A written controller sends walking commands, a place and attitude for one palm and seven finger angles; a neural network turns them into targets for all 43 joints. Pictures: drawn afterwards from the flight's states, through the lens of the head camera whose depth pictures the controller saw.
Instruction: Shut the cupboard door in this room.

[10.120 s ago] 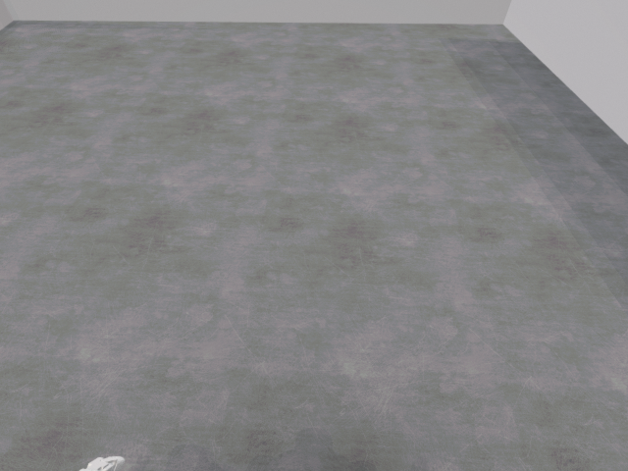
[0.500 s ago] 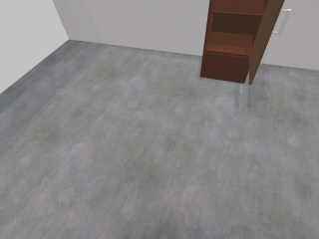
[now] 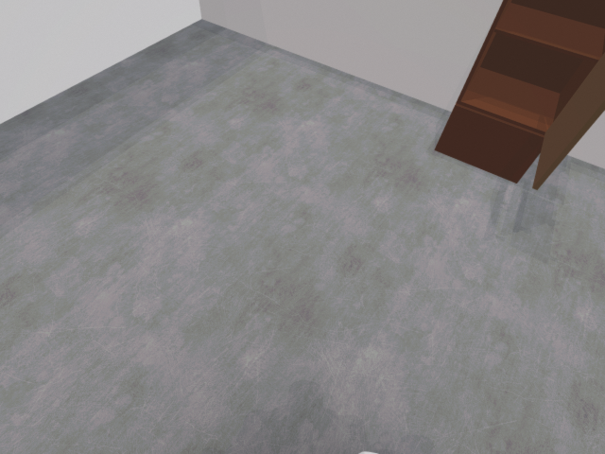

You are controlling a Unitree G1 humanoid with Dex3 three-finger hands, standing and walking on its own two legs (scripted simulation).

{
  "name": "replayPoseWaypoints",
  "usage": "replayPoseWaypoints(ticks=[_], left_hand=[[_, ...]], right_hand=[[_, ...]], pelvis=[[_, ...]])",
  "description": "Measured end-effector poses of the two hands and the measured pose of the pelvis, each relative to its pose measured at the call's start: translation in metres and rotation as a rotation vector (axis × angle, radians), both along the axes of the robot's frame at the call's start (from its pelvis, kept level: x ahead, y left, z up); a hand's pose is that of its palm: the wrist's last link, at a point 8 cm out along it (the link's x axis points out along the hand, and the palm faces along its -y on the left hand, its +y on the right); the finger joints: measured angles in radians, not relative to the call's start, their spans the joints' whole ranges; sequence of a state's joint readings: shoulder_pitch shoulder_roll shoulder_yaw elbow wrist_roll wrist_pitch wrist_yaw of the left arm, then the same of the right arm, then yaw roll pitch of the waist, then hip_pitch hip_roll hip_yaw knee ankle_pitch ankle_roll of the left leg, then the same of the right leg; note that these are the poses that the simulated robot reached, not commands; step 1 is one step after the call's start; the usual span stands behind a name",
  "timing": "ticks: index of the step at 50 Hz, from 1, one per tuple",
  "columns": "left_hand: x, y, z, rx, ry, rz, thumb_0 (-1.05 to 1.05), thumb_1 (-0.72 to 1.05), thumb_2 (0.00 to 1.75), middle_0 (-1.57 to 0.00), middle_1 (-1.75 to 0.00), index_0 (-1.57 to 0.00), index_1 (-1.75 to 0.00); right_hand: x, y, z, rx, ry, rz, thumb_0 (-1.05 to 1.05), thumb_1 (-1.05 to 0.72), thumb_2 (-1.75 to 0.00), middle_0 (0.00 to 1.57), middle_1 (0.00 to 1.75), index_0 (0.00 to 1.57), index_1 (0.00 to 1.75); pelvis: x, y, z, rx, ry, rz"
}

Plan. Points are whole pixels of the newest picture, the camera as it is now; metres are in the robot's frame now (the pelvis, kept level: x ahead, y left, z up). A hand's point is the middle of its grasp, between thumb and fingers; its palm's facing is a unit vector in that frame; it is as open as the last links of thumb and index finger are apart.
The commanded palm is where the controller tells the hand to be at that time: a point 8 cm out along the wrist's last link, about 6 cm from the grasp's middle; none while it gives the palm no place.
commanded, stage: turn or walk to find it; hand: left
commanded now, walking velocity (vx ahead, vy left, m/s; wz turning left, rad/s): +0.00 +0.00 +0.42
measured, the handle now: out of the picture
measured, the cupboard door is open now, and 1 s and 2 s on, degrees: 91 91 91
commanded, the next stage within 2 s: stand and wait in 0.20 s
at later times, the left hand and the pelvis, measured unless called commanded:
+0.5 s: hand out of the picture +0.03 +0.14 -0.15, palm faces +0.13 -0.96 -0.26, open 7.3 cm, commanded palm none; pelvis -0.01 -0.06 +0.00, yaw +9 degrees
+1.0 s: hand out of the picture -0.09 +0.13 -0.18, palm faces +0.20 -0.97 -0.14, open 7.3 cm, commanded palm none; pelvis -0.03 -0.02 +0.01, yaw +9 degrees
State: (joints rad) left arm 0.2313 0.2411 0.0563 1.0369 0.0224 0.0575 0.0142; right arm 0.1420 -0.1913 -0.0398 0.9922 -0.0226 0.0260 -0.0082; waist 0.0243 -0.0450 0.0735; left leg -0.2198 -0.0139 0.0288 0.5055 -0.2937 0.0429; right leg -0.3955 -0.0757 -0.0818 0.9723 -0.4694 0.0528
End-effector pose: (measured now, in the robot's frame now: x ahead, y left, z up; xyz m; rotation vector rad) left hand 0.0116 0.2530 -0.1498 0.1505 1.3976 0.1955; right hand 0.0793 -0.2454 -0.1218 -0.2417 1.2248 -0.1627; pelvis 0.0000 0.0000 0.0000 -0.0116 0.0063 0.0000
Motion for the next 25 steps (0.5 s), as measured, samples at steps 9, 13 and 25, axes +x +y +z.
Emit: replayPoseWaypoints(ticks=[9,13,25], left_hand=[[0.044,0.007,0.023,0.052,-0.171,0.001,0.0,0.91,0.9,-0.2,-0.3,-0.2,-0.3],[0.061,-0.007,0.032,0.072,-0.239,-0.006,0.0,0.91,0.9,-0.2,-0.3,-0.2,-0.3],[0.009,-0.07,0.036,0.059,-0.187,0.044,0.0,0.91,0.9,-0.2,-0.3,-0.21,-0.3]], right_hand=[[-0.001,0.005,-0.002,0.044,-0.007,0.042,0.0,-0.9,-0.89,0.21,0.3,0.2,0.3],[-0.012,-0.009,-0.013,0.063,0.026,0.046,0.0,-0.9,-0.89,0.21,0.3,0.2,0.3],[-0.025,-0.053,-0.029,0.086,0.108,0.061,0.01,-0.91,-0.9,0.2,0.3,0.2,0.3]], pelvis=[[-0.006,-0.006,0.005,0.001,0.009,0.066],[-0.01,-0.02,0.003,0.011,0.01,0.099],[-0.01,-0.056,0.004,0.044,-0.015,0.151]])
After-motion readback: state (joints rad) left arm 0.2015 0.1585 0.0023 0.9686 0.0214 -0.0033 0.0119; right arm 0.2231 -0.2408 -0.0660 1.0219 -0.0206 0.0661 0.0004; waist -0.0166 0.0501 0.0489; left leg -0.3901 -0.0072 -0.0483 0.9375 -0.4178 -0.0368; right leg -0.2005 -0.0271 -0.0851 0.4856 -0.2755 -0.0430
